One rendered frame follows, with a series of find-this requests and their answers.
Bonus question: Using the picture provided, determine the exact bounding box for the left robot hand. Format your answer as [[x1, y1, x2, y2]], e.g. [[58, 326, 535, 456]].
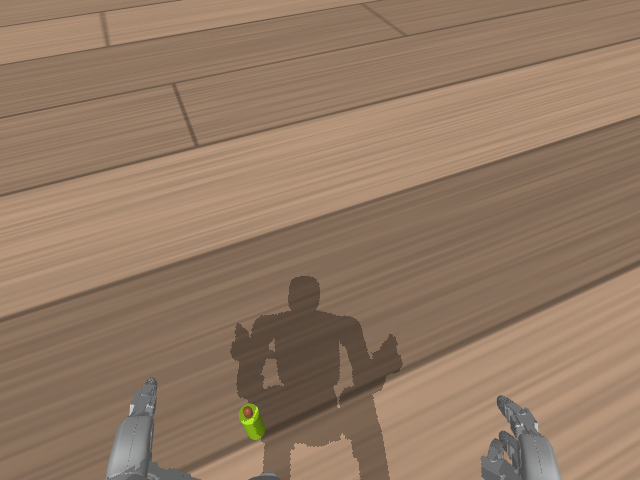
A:
[[106, 377, 201, 480]]

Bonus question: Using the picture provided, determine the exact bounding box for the right robot hand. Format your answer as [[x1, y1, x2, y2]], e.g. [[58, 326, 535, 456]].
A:
[[481, 395, 561, 480]]

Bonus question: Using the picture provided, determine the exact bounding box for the bottle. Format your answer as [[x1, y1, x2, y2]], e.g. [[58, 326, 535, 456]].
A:
[[239, 404, 265, 440]]

